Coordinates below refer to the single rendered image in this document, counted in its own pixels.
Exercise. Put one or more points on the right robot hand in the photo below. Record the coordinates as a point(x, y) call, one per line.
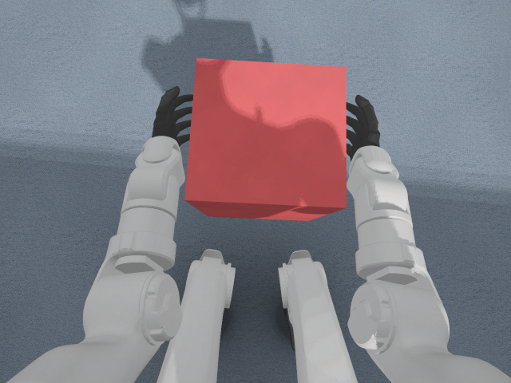
point(365, 127)

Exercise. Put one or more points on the left robot thigh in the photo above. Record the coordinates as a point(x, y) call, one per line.
point(192, 355)

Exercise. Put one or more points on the left robot hand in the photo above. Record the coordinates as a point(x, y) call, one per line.
point(166, 116)

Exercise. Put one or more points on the carton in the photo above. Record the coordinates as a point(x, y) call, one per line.
point(267, 140)

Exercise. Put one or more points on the robot right forearm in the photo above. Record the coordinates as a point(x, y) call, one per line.
point(386, 246)

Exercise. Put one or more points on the robot right upper arm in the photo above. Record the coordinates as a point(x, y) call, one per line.
point(405, 330)

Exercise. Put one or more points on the right robot foot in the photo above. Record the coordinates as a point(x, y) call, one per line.
point(290, 329)

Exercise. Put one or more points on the robot left upper arm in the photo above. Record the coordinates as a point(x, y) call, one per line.
point(127, 317)

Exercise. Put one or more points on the robot left forearm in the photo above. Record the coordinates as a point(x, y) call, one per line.
point(144, 240)

